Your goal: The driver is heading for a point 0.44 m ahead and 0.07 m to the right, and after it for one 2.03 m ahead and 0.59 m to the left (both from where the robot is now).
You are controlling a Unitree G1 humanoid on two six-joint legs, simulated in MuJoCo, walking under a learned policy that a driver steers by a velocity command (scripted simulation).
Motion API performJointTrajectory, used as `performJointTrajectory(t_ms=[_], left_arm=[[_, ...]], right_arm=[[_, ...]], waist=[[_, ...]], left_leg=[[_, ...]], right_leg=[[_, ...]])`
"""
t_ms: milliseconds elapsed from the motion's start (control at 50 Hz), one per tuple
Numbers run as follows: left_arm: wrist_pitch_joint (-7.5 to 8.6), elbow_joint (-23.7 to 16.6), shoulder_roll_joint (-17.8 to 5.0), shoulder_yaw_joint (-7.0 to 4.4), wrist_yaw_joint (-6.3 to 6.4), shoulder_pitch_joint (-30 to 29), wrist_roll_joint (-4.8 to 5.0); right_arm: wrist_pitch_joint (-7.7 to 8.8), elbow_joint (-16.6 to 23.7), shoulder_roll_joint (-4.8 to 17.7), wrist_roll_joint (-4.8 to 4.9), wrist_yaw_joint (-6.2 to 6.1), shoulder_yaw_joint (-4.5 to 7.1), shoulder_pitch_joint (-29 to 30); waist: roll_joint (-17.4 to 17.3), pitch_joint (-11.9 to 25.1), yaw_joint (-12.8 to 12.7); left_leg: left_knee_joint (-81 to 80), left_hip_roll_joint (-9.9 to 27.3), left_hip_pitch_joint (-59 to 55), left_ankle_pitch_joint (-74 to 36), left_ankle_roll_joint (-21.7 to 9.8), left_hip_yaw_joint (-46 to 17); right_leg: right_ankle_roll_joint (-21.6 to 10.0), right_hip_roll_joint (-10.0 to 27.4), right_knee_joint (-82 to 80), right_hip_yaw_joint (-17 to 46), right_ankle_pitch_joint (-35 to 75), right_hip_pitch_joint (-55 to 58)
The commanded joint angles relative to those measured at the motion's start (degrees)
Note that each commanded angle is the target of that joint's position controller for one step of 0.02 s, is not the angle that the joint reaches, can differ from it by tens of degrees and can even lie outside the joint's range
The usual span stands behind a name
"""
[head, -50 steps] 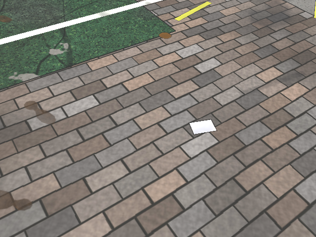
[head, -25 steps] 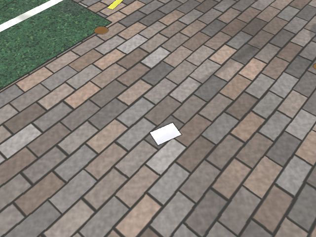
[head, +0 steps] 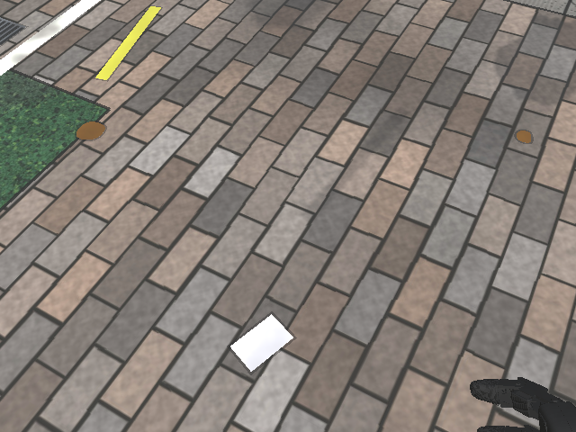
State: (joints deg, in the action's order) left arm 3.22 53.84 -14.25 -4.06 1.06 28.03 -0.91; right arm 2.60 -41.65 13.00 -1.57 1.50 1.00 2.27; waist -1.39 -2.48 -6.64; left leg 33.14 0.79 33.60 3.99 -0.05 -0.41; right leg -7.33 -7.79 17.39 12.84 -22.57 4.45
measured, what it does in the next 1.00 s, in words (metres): walks ahead: left foot, then right foot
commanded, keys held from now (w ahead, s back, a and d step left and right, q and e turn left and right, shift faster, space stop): w+e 0.40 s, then w+q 0.60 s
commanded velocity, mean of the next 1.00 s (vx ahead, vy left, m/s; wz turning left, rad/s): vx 0.50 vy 0.00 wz -0.14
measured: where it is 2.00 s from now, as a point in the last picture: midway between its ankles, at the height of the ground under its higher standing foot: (354, 211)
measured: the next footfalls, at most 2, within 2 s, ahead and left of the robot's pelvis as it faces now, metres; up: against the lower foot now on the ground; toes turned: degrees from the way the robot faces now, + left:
left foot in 0.04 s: +0.20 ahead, +0.12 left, +0.00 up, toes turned -3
right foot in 0.56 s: +0.41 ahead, -0.16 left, +0.00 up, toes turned -20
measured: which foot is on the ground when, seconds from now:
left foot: up 0.00-0.02, down 0.04-0.56, up 0.58-1.00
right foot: down 0.00-0.04, up 0.06-0.54, down 0.56-1.00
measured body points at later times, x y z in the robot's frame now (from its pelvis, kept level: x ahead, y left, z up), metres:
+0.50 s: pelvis +0.26 -0.01 +0.01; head +0.29 -0.02 +0.46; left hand +0.53 +0.14 -0.08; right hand +0.15 -0.25 -0.13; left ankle +0.17 +0.12 -0.73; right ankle +0.36 -0.15 -0.70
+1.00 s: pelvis +0.51 -0.09 +0.01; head +0.53 -0.10 +0.45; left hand +0.51 +0.16 -0.13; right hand +0.64 -0.34 -0.12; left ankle +0.67 +0.00 -0.69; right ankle +0.37 -0.15 -0.73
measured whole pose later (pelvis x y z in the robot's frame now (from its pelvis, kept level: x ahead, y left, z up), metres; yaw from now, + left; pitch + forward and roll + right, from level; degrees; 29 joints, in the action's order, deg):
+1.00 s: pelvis +0.51 -0.09 +0.01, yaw -4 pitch +1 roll -1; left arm 5.5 53.5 -12.4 -2.4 1.0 23.2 -1.2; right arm -0.1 -46.1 13.2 -2.1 3.8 2.9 -7.5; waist -1.8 -2.5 -2.1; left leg 41.3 4.3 36.0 1.6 -4.1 5.2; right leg -1.8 -1.6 12.9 -15.9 -19.4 5.5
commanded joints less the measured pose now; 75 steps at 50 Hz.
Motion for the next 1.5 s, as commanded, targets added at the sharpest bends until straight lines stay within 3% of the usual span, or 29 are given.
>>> performJointTrajectory(t_ms=[20, 40, 60, 80, 100, 120, 160, 260, 380, 460, 520, 560, 580, 600, 620, 660, 700, 800, 980, 1040, 1080, 1100, 1120, 1140, 1160, 1200, 1260, 1360, 1500], left_arm=[[1.34, -4.23, -10.91, -2.23, -0.38, -4.76, 0.17], [1.91, -5.63, -8.51, -1.63, -1.09, -4.98, 0.80], [1.70, -7.36, -1.20, -0.26, -0.99, 1.90, 3.26], [1.09, -7.15, -6.71, -0.72, -0.49, 2.46, 1.26], [0.35, -6.65, -7.63, -1.06, -0.56, -1.22, 0.19], [0.05, -7.01, -6.91, -0.87, -1.11, -4.62, -0.22], [-1.13, -7.77, -5.49, -0.82, -2.35, -6.11, -1.13], [-2.99, -11.12, -3.76, -0.25, -4.21, -12.15, -1.34], [-2.44, -15.71, -2.11, 1.07, -5.56, -24.27, -0.97], [-2.10, -17.63, -1.40, 1.82, -5.65, -29.76, -1.50], [-1.34, -16.72, -2.86, 1.37, -4.52, -27.17, -2.28], [0.25, -11.12, -5.35, 0.14, -3.36, -11.12, -3.43], [0.66, -9.92, -11.21, -1.27, -2.22, -2.53, -4.89], [0.22, -10.12, -15.17, -2.20, -1.50, -1.92, -3.07], [0.14, -9.87, -12.89, -1.92, -1.11, -4.08, -1.39], [0.94, -9.06, -5.89, 0.12, -1.38, -10.90, -0.87], [1.65, -8.72, -3.05, 0.96, -1.16, -13.61, -0.25], [3.60, -6.38, -4.18, 0.40, -0.68, -10.35, 0.02], [2.89, -2.59, -6.02, 0.11, 0.31, -4.06, -0.28], [1.97, -2.20, -8.36, -0.36, 0.81, -4.58, -0.53], [0.78, -2.51, -10.31, -0.92, 0.83, -5.43, -0.71], [0.50, -3.29, -10.43, -0.92, 0.51, -6.50, -0.46], [0.74, -6.13, -4.72, 0.37, 0.02, -4.95, 0.03], [1.32, -9.96, -4.74, 0.27, -0.83, -7.11, 0.29], [1.88, -11.09, -6.23, 0.25, -1.08, -13.85, -0.25], [2.74, -10.50, -5.52, 0.57, -1.07, -13.26, 0.06], [-0.23, -10.18, -4.65, 0.72, -1.44, -10.71, -2.02], [-1.62, -13.78, -4.07, 1.04, -1.96, -19.72, -1.82], [-0.55, -18.27, -4.36, 1.89, -2.61, -31.93, -1.00]], right_arm=[[2.04, 0.36, 9.61, 0.56, -1.52, 2.98, -12.86], [2.63, -0.55, 12.56, -0.61, -2.58, 3.83, -21.69], [2.33, 0.06, 18.01, -2.54, -2.91, 5.04, -24.41], [1.38, 0.36, 15.28, -1.29, -2.43, 5.01, -21.39], [1.17, 1.21, 9.90, -0.81, -2.32, 3.81, -16.54], [1.29, 1.05, 6.39, -0.65, -2.09, 2.90, -14.02], [1.80, -0.73, 5.50, -0.50, -2.20, 2.45, -15.02], [4.01, -3.09, 6.64, 0.66, -1.27, 3.01, -18.89], [3.74, -4.74, 7.53, 0.51, -1.26, 3.28, -22.07], [3.08, -7.31, 8.60, 0.44, -1.42, 3.25, -27.35], [1.70, -9.53, 10.61, 0.74, -1.47, 3.32, -29.06], [1.18, -9.86, 10.08, 1.43, -1.43, 2.77, -28.62], [1.50, -6.48, 5.39, 2.54, -0.86, 1.37, -28.67], [1.26, -5.22, 3.40, 2.77, -0.76, 1.27, -31.93], [0.57, -5.66, 8.32, 1.84, -1.45, 2.96, -25.95], [0.74, -6.22, 5.77, 1.86, -0.94, 2.67, -24.74], [-0.90, -8.21, 4.42, 0.21, -0.25, 2.83, -27.85], [-2.37, -6.12, 2.79, 0.02, 1.13, 3.23, -21.06], [-1.88, 0.25, 2.14, -0.66, 2.63, 1.84, -5.17], [-2.00, 0.36, 3.51, -0.72, 2.09, 2.43, -7.85], [-1.52, -1.87, 5.69, -0.73, 1.32, 3.67, -17.21], [-0.95, -4.43, 8.16, -1.30, 0.56, 4.92, -25.53], [-0.93, -4.89, 15.22, -1.57, -0.33, 6.87, -28.68], [-1.39, -3.63, 18.88, 0.17, -0.10, 7.65, -26.86], [-1.88, -3.86, 16.88, 1.02, -0.45, 7.30, -25.32], [-1.55, -3.99, 11.06, 1.14, -1.07, 5.66, -20.29], [0.05, -3.41, 8.81, 1.77, -1.15, 4.66, -18.22], [0.74, -3.99, 10.91, 1.62, -1.02, 5.12, -23.52], [0.37, -3.88, 11.82, 0.99, -1.57, 5.35, -29.31]], waist=[[5.01, 7.85, 10.93], [2.04, 14.92, 14.35], [-12.40, 23.83, 10.88], [-11.36, 23.57, 9.10], [-4.12, 12.83, 7.75], [0.52, 7.02, 7.53], [-3.05, 2.84, 6.10], [-4.09, 1.62, 5.65], [-3.49, -0.84, 7.77], [-3.40, -2.54, 9.68], [-4.38, -0.59, 7.55], [-2.23, 9.13, 0.27], [6.62, 18.41, -2.29], [14.00, 24.03, -0.05], [5.26, 17.59, -0.67], [5.13, 5.56, 4.14], [7.60, 2.51, 7.18], [6.10, -0.55, 7.89], [4.79, -4.35, 4.69], [6.40, -1.08, 6.68], [6.66, 5.03, 10.88], [3.33, 9.61, 15.18], [-6.36, 14.55, 14.05], [-10.72, 19.11, 12.11], [-2.02, 12.15, 13.06], [3.55, 2.53, 8.14], [1.75, 3.22, 4.81], [-0.87, 1.11, 7.39], [-2.70, 0.50, 12.27]], left_leg=[[-6.69, -2.85, -24.57, 0.73, -3.24, 1.01], [-7.18, 5.94, -38.95, 7.65, -5.27, -7.16], [-9.06, 24.65, -55.45, 9.14, -11.59, -32.49], [-14.60, 25.67, -50.82, 15.99, -13.94, -45.18], [-16.49, 22.96, -40.95, 19.56, -12.68, -35.89], [-17.85, 19.60, -33.70, 16.03, -11.22, -26.72], [-20.62, 15.16, -26.18, 7.36, -8.76, -15.35], [-24.10, 14.99, -25.84, -4.42, -9.34, -4.32], [-24.57, 12.64, -27.50, -9.33, -7.80, 6.96], [-24.52, 14.40, -30.52, -12.79, -7.82, 7.95], [-16.09, 14.96, -36.12, -33.37, -8.00, 7.39], [3.40, 11.54, -29.77, -32.53, -6.28, 9.22], [22.33, 7.35, -13.10, -8.32, -4.43, 10.09], [37.77, -0.99, 0.78, 29.15, -3.22, 5.64], [40.13, 1.16, 3.73, 24.05, -4.06, -1.99], [33.68, 4.59, 1.80, 16.58, -4.13, -1.81], [31.47, 5.34, -2.67, 13.11, -3.08, -1.27], [29.72, 5.75, 4.09, 3.89, -1.88, -0.49], [6.17, 3.25, 3.52, -2.42, -4.96, 6.90], [4.03, -1.65, -3.06, 5.84, -8.44, 10.41], [1.55, -5.63, -14.01, 11.46, -11.34, 10.53], [-3.76, -5.40, -26.63, 9.98, -13.44, 6.91], [-5.48, 10.14, -42.00, 12.93, -18.64, -14.95], [-15.72, 19.45, -50.55, 9.76, -26.56, -44.82], [-17.66, 18.15, -46.78, 9.02, -24.13, -36.89], [-18.56, 13.36, -32.14, -2.22, -18.76, -23.73], [-19.58, 7.60, -24.39, -13.24, -16.68, -15.27], [-21.39, 5.00, -24.69, -11.21, -15.07, -14.31], [-16.93, 5.61, -32.91, -14.70, -13.56, -17.89]], right_leg=[[-0.42, 10.85, 18.35, 5.28, 56.35, -6.70], [0.41, 7.69, 31.97, 3.76, 42.75, -14.72], [2.61, -1.06, 51.01, -3.33, -2.40, -32.31], [1.99, 1.64, 58.33, -4.73, -7.33, -38.27], [2.30, 5.04, 58.98, -5.62, -1.44, -39.91], [2.64, 7.11, 56.18, -6.56, 2.57, -39.25], [3.25, 9.51, 52.46, -7.42, 4.23, -36.70], [3.85, 11.47, 49.21, -8.96, 9.34, -41.72], [4.49, 11.80, 31.60, -13.39, 21.54, -42.38], [2.72, 9.91, 20.35, -16.30, 17.64, -36.82], [0.31, 6.65, 14.74, -19.05, 9.68, -29.84], [-1.92, 6.29, 8.62, -17.69, 13.86, -7.44], [-5.66, 22.79, 7.78, 0.74, 8.54, 11.55], [-10.02, 35.98, 1.87, 21.90, 15.23, 17.78], [-8.00, 32.33, 1.89, 14.90, 18.43, 10.93], [-2.90, 26.17, -2.58, -0.11, 22.37, -3.24], [-0.23, 22.65, -6.21, -7.11, 21.64, -10.57], [-0.83, 21.89, -10.12, -15.01, 25.92, -10.81], [-0.11, 23.08, -7.35, -25.01, 38.05, -2.29], [1.00, 23.48, 2.80, -27.69, 62.64, 2.54], [1.19, 23.51, 19.51, -28.01, 67.76, 1.66], [2.77, 21.93, 34.01, -28.66, 56.59, -5.69], [5.27, 16.17, 53.86, -28.39, 20.02, -24.43], [7.59, 4.57, 67.68, -17.06, -9.17, -41.97], [7.00, 9.25, 67.35, -10.45, -3.17, -48.38], [6.75, 13.50, 57.01, -10.95, 4.34, -43.94], [8.77, 14.46, 50.30, -11.29, 5.11, -36.36], [10.90, 14.23, 38.34, -12.81, 13.53, -42.37], [10.34, 10.52, 21.50, -12.44, 20.44, -43.74]])
Keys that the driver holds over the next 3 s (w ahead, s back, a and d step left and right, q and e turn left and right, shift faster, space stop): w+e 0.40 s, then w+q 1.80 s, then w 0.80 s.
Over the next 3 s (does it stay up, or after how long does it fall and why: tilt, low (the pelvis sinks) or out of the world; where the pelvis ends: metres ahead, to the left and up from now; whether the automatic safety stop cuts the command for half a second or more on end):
stays up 1.47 0.33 0.02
